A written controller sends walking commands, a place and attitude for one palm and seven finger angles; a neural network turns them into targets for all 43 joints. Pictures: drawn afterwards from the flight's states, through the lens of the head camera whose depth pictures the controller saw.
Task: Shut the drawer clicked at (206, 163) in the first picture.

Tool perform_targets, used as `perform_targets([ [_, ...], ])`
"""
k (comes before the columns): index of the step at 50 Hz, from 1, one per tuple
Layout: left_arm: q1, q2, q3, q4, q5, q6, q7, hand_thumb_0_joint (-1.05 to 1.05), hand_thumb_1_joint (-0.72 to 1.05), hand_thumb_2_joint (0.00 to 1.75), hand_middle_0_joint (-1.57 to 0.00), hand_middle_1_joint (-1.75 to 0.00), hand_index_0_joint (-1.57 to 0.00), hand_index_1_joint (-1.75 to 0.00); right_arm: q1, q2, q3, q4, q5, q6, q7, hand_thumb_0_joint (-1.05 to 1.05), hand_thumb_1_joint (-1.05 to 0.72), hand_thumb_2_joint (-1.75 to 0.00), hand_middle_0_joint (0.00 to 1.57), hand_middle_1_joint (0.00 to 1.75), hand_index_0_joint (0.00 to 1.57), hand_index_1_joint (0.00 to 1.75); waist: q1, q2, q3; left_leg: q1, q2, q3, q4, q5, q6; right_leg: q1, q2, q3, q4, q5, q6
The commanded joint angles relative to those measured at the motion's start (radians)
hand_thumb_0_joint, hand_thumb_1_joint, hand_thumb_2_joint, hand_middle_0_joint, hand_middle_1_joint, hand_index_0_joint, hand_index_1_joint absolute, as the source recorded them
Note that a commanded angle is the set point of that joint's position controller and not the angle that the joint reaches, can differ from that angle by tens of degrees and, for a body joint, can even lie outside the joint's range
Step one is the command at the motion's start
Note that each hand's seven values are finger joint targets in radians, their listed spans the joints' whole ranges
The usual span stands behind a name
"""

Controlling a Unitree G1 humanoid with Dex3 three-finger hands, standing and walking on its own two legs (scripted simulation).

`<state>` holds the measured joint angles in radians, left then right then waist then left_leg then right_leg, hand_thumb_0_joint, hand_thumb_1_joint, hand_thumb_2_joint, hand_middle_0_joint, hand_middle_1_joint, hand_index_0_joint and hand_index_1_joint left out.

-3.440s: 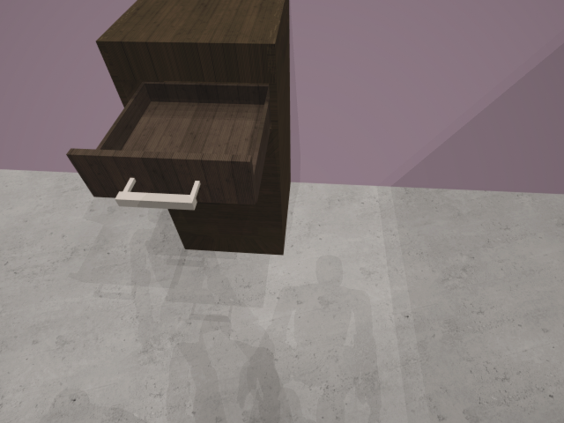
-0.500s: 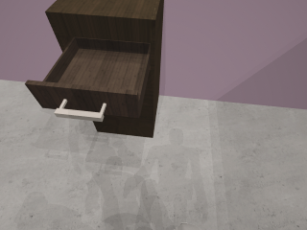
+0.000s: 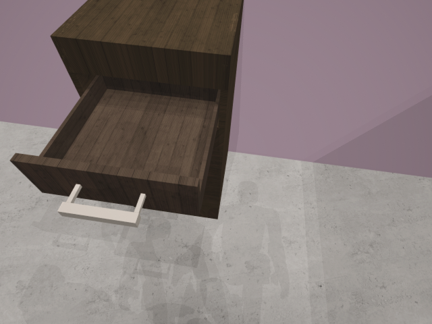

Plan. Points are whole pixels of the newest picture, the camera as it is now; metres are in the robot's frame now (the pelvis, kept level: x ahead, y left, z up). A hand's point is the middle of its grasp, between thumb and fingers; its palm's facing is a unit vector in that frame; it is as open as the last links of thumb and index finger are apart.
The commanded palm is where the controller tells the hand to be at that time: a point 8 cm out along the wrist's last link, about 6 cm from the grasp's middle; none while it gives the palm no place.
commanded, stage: come to a stop and stand still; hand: left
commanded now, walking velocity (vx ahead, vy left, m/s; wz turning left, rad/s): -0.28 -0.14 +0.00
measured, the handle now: (104, 204) +0.34 +0.26 -0.04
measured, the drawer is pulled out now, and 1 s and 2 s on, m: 0.30 0.30 0.30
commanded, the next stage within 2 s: look again from close up in 1.20 s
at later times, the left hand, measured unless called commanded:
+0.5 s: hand out of the picture +0.09 +0.20 -0.17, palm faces +0.06 -0.97 -0.24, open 7.4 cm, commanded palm none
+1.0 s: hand out of the picture +0.02 +0.10 -0.17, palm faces +0.03 -0.98 -0.20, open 7.3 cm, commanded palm none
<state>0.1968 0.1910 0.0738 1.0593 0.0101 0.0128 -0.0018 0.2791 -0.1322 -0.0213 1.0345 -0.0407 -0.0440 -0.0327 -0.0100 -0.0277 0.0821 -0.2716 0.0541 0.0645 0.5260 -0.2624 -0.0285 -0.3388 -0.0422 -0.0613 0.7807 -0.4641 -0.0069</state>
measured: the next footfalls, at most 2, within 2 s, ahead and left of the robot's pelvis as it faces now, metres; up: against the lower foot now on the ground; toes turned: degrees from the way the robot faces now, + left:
right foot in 0.04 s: +0.05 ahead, -0.11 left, +0.00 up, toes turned -4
right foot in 0.64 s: +0.00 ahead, -0.16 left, +0.00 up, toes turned -1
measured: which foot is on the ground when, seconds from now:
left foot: down 0.00-1.00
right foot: up 0.00-0.02, down 0.04-0.32, up 0.34-0.62, down 0.64-1.00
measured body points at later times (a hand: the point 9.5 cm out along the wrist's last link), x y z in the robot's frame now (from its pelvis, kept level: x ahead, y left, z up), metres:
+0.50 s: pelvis +0.01 -0.01 +0.00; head +0.08 +0.01 +0.45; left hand +0.08 +0.25 -0.15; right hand +0.09 -0.25 -0.14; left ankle +0.03 +0.12 -0.73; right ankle -0.05 -0.14 -0.66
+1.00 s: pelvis -0.03 -0.08 +0.01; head -0.01 -0.08 +0.46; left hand +0.02 +0.16 -0.15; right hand -0.02 -0.31 -0.15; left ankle -0.01 +0.08 -0.73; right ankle -0.04 -0.16 -0.73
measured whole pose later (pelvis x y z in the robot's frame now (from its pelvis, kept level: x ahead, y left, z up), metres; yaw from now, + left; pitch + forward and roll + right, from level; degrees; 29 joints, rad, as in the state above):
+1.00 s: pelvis -0.03 -0.08 +0.01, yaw +0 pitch -2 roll +0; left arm 0.18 0.17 0.04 1.08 0.01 0.02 0.02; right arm 0.23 -0.17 -0.03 1.11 -0.02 0.03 -0.03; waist -0.01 0.00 0.08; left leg -0.21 0.07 -0.01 0.44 -0.20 -0.07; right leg -0.16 0.05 -0.04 0.44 -0.26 -0.06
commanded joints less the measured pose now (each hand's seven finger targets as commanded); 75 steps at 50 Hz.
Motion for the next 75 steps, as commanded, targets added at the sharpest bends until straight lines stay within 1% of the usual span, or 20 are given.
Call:
perform_targets([
  [1,0.111,0.087,0.004,-0.023,0.001,-0.035,0.017,0.00,0.90,0.90,-0.20,-0.30,-0.20,-0.30,0.058,-0.167,-0.041,-0.010,0.031,0.014,-0.023,0.00,-0.90,-0.90,0.20,0.30,0.20,0.30,0.022,0.081,-0.174,0.191,0.127,-0.051,-0.001,0.716,0.057,0.166,-0.013,0.023,-0.343,0.503,0.004],
  [3,0.120,0.162,0.016,-0.029,0.009,-0.032,0.026,0.00,0.90,0.90,-0.20,-0.30,-0.20,-0.30,0.042,-0.136,-0.047,-0.036,0.044,0.031,-0.016,0.00,-0.90,-0.90,0.20,0.30,0.20,0.30,0.012,-0.083,-0.172,0.048,0.046,0.004,0.024,0.357,0.003,0.256,-0.165,0.140,-0.268,1.070,-0.071],
  [9,0.078,0.167,0.035,-0.048,0.019,-0.004,0.056,0.00,0.90,0.90,-0.20,-0.30,-0.20,-0.30,-0.072,-0.110,-0.060,-0.056,0.041,0.082,-0.012,0.00,-0.90,-0.90,0.20,0.30,0.20,0.30,0.050,-0.207,-0.081,-0.174,-0.042,-0.043,0.326,-0.324,-0.013,0.362,-0.288,0.222,-0.322,1.377,-0.219],
  [14,-0.021,0.167,0.038,-0.089,0.001,0.005,0.053,0.00,0.90,0.90,-0.20,-0.30,-0.20,-0.30,-0.020,-0.123,-0.059,-0.030,0.036,0.077,0.000,0.00,-0.90,-0.90,0.20,0.30,0.20,0.30,-0.013,-0.068,-0.146,0.090,-0.012,-0.017,-0.124,0.166,-0.022,0.275,-0.183,0.125,-0.220,0.977,-0.101],
  [16,0.018,0.079,0.015,-0.117,-0.011,0.013,0.052,0.00,0.90,0.90,-0.20,-0.30,-0.20,-0.30,0.010,-0.249,-0.076,-0.052,0.018,0.065,-0.006,0.00,-0.90,-0.90,0.20,0.30,0.20,0.30,-0.018,0.335,-0.181,0.275,0.331,-0.348,-0.166,0.980,0.159,-0.013,0.023,0.008,0.017,-0.015,0.026],
  [17,0.008,0.098,0.017,-0.115,-0.004,0.022,0.057,0.00,0.90,0.90,-0.20,-0.30,-0.20,-0.30,0.020,-0.267,-0.079,-0.057,0.011,0.074,-0.014,0.00,-0.90,-0.90,0.20,0.30,0.20,0.30,-0.044,0.281,-0.192,0.216,0.377,-0.329,-0.140,1.026,0.256,0.001,0.058,0.114,0.241,-0.213,0.012],
  [18,0.004,0.092,0.017,-0.120,-0.001,0.025,0.056,0.00,0.90,0.90,-0.20,-0.30,-0.20,-0.30,0.003,-0.255,-0.071,-0.071,0.007,0.072,-0.016,0.00,-0.90,-0.90,0.20,0.30,0.20,0.30,-0.031,0.156,-0.155,0.155,0.362,-0.260,-0.132,0.885,0.274,-0.010,0.048,0.144,0.327,-0.188,0.002],
  [22,-0.016,0.094,0.024,-0.121,0.005,0.036,0.039,0.00,0.90,0.90,-0.20,-0.30,-0.20,-0.30,-0.064,-0.206,-0.057,-0.101,0.003,0.063,-0.031,0.00,-0.90,-0.90,0.20,0.30,0.20,0.30,-0.001,0.224,-0.083,0.182,0.258,-0.183,-0.125,0.824,0.214,-0.123,0.043,0.141,0.340,-0.065,0.028],
  [29,0.082,0.095,0.008,-0.108,0.007,0.011,0.019,0.00,0.90,0.90,-0.20,-0.30,-0.20,-0.30,-0.087,-0.250,-0.079,-0.102,0.018,0.065,-0.010,0.00,-0.90,-0.90,0.20,0.30,0.20,0.30,0.030,0.199,-0.162,0.128,0.185,-0.127,-0.056,0.462,0.126,0.171,0.043,0.010,-0.282,0.184,0.018],
  [32,0.040,0.241,0.021,-0.114,0.024,-0.004,0.028,0.00,0.90,0.90,-0.20,-0.30,-0.20,-0.30,-0.126,-0.151,-0.057,-0.142,0.037,0.086,0.010,0.00,-0.90,-0.90,0.20,0.30,0.20,0.30,0.029,-0.219,-0.063,-0.060,-0.026,-0.043,0.203,-0.273,-0.007,0.096,-0.296,0.374,-0.519,0.509,-0.146],
  [37,-0.026,0.152,0.005,-0.101,0.008,-0.014,0.037,0.00,0.90,0.90,-0.20,-0.30,-0.20,-0.30,-0.041,-0.128,-0.046,-0.061,0.036,0.072,0.006,0.00,-0.90,-0.90,0.20,0.30,0.20,0.30,-0.017,-0.194,-0.089,0.020,-0.015,-0.055,0.052,-0.060,0.000,0.190,-0.151,0.179,-0.349,0.743,-0.121],
  [40,0.031,0.096,-0.008,-0.081,-0.007,-0.008,0.038,0.00,0.90,0.90,-0.20,-0.30,-0.20,-0.30,-0.020,-0.180,-0.041,-0.023,0.024,0.043,-0.004,0.00,-0.90,-0.90,0.20,0.30,0.20,0.30,0.003,0.098,-0.134,0.161,0.125,-0.188,-0.106,0.430,0.071,0.142,-0.035,0.099,-0.278,0.451,-0.017],
  [46,-0.002,0.117,-0.014,-0.031,-0.002,-0.011,0.029,0.00,0.90,0.90,-0.20,-0.30,-0.20,-0.30,-0.026,-0.132,-0.023,0.026,0.023,0.060,0.000,0.00,-0.90,-0.90,0.20,0.30,0.20,0.30,-0.005,0.062,-0.017,0.090,0.042,-0.089,-0.140,0.069,0.013,0.120,-0.062,0.170,-0.485,0.218,-0.042],
  [58,0.036,0.092,-0.019,0.015,-0.002,-0.023,0.033,0.00,0.90,0.90,-0.20,-0.30,-0.20,-0.30,0.047,-0.111,-0.018,0.065,0.020,0.056,-0.003,0.00,-0.90,-0.90,0.20,0.30,0.20,0.30,-0.008,0.005,0.029,0.115,0.047,-0.075,-0.155,0.099,0.008,0.086,-0.053,0.160,-0.554,0.159,-0.043],
  [64,0.058,0.084,-0.018,0.027,-0.004,-0.025,0.034,0.00,0.90,0.90,-0.20,-0.30,-0.20,-0.30,0.069,-0.106,-0.015,0.075,0.021,0.049,-0.008,0.00,-0.90,-0.90,0.20,0.30,0.20,0.30,-0.004,0.020,-0.002,0.106,0.052,-0.076,-0.160,0.138,0.010,0.138,-0.050,0.139,-0.517,0.259,-0.043],
  [65,0.225,0.088,-0.031,0.056,0.007,-0.067,0.080,0.00,0.90,0.90,-0.20,-0.30,-0.20,-0.30,-0.073,-0.119,-0.009,0.000,0.032,0.024,0.002,0.00,-0.90,-0.90,0.20,0.30,0.20,0.30,0.080,-0.027,-0.059,-0.013,0.017,-0.011,0.124,0.017,-0.006,0.223,-0.157,0.279,-0.458,0.960,0.059],
  [66,0.186,0.137,-0.027,0.015,0.010,-0.081,0.077,0.00,0.90,0.90,-0.20,-0.30,-0.20,-0.30,0.002,-0.069,-0.006,-0.036,0.032,0.034,0.007,0.00,-0.90,-0.90,0.20,0.30,0.20,0.30,0.005,-0.014,-0.142,-0.064,0.002,-0.090,0.178,-0.114,0.019,0.296,-0.222,0.306,-0.409,1.032,0.016],
  [68,0.116,0.120,-0.024,-0.015,0.010,-0.078,0.068,0.00,0.90,0.90,-0.20,-0.30,-0.20,-0.30,0.030,-0.049,-0.005,-0.038,0.034,0.036,0.011,0.00,-0.90,-0.90,0.20,0.30,0.20,0.30,-0.014,0.038,-0.193,-0.039,0.004,-0.057,0.107,-0.110,0.025,0.326,-0.184,0.216,-0.361,0.980,-0.108],
  [70,0.106,0.103,-0.036,-0.035,0.010,-0.069,0.063,0.00,0.90,0.90,-0.20,-0.30,-0.20,-0.30,0.070,-0.061,-0.004,-0.025,0.035,0.027,0.012,0.00,-0.90,-0.90,0.20,0.30,0.20,0.30,-0.025,-0.073,-0.162,0.055,-0.020,-0.049,-0.031,0.011,0.025,0.243,-0.117,0.161,-0.340,0.737,-0.089],
  [75,0.130,0.046,-0.054,-0.025,0.003,-0.040,0.053,0.00,0.90,0.90,-0.20,-0.30,-0.20,-0.30,0.071,-0.120,0.004,-0.014,0.021,0.007,0.000,0.00,-0.90,-0.90,0.20,0.30,0.20,0.30,0.008,0.131,-0.003,0.010,0.076,-0.156,-0.126,0.204,0.075,0.110,-0.011,0.118,-0.333,0.269,-0.038],
])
